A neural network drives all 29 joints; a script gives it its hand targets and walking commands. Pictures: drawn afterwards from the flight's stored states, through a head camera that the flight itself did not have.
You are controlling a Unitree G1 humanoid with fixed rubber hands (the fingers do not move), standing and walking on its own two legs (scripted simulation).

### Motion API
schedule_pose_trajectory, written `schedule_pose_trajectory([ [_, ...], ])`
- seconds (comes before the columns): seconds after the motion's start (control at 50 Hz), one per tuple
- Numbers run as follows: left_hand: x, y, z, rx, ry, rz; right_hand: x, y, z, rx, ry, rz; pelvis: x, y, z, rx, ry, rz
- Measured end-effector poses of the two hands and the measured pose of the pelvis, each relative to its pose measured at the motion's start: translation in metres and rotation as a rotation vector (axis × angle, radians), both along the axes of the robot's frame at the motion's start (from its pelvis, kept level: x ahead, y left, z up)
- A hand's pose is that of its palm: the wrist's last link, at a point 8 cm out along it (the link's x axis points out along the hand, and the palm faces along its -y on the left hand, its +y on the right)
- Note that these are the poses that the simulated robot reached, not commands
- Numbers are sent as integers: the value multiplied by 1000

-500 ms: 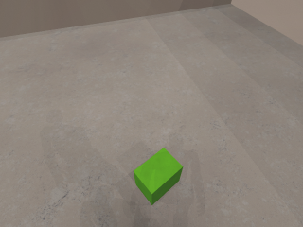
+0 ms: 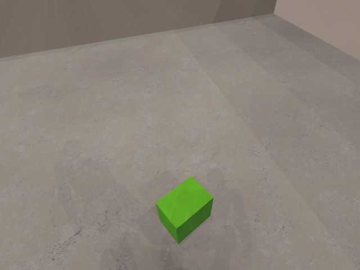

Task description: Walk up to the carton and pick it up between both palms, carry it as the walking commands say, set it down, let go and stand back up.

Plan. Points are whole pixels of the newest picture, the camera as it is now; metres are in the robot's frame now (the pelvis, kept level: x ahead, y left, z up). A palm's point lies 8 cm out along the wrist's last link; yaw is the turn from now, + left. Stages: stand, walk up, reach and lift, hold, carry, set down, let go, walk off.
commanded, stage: walk up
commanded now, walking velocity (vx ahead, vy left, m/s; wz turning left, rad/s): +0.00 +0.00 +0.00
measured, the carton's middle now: (184, 209) +0.55 +0.03 -0.66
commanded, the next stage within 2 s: none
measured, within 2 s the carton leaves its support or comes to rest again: neither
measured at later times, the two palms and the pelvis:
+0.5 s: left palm out of the picture -0.04 +0.22 -0.14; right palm out of the picture -0.04 -0.22 -0.15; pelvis -0.02 -0.01 +0.00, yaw +3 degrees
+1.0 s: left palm out of the picture +0.03 +0.27 -0.14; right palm out of the picture +0.02 -0.24 -0.07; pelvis +0.02 +0.02 +0.02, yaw +19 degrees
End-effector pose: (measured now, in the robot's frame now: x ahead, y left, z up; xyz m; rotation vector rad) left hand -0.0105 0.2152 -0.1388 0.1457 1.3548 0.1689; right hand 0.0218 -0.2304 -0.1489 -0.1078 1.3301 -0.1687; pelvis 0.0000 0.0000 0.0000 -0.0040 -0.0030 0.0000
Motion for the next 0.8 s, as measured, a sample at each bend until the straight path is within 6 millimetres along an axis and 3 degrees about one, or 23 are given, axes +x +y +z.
schedule_pose_trajectory([
  [0.1,8,-6,-3,-25,-26,11,-24,2,6,-12,53,-7,-5,-3,3,6,-15,0],
  [0.24,-2,-3,-2,-19,7,10,-54,8,6,1,114,-12,-9,-5,5,8,-29,-4],
  [0.46,-27,0,-1,0,67,47,-67,15,2,22,141,-2,-12,-7,4,2,-22,10],
  [0.54,-29,21,-9,57,5,151,-48,5,-3,-18,137,86,-20,-3,-7,-24,-30,105],
  [0.62,-40,40,-19,74,-9,207,-1,0,3,-88,68,172,-22,7,-13,-35,-24,155],
  [0.7,-44,56,-43,48,8,212,44,9,7,-148,-54,214,-19,23,-28,-44,-2,191],
  [0.74,-38,60,-45,26,6,185,47,13,12,-168,-69,211,-18,28,-27,-40,2,200],
  [0.8,-17,62,-32,-17,-54,183,35,16,28,-192,-20,197,-11,33,-12,-59,2,207],
])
